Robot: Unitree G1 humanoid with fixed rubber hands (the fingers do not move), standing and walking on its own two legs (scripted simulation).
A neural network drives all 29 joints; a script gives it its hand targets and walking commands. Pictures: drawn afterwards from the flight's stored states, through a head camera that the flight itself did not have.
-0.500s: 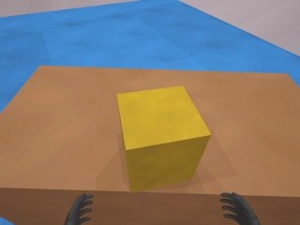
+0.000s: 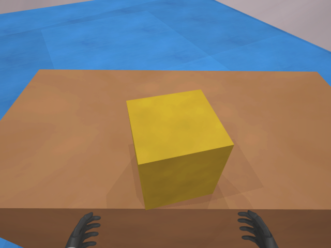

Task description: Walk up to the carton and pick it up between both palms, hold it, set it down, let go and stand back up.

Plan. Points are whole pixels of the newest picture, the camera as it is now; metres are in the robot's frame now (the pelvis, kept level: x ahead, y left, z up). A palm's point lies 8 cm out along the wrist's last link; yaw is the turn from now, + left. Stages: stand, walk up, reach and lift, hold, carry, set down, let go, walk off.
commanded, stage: let go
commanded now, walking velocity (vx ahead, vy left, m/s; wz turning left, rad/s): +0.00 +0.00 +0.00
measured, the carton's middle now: (172, 150) +0.39 -0.01 +0.00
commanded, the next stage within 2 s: stand in 0.50 s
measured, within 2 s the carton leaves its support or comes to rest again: neither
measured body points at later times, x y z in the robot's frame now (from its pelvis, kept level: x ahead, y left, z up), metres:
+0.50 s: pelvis -0.01 +0.00 +0.00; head -0.02 +0.01 +0.45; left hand +0.17 +0.22 -0.08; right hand +0.17 -0.23 -0.07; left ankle +0.00 +0.13 -0.75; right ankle -0.03 -0.11 -0.75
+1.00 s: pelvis -0.04 +0.02 -0.01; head -0.05 +0.03 +0.44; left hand +0.07 +0.28 -0.12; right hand +0.05 -0.25 -0.11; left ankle +0.00 +0.13 -0.75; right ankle -0.03 -0.11 -0.75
